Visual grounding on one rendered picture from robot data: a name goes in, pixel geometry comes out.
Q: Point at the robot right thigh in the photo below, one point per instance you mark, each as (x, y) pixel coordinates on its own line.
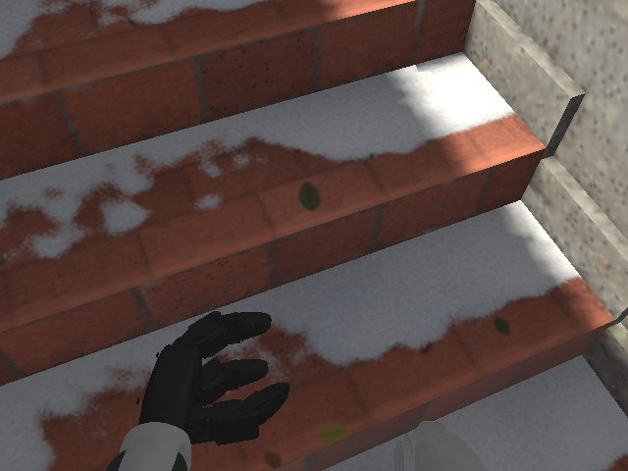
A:
(435, 451)

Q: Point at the robot right shin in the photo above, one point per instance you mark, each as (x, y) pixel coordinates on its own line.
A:
(434, 426)

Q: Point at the robot left hand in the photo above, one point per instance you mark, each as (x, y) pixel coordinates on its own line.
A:
(179, 385)

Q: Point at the robot left forearm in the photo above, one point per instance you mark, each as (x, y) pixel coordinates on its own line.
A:
(153, 446)

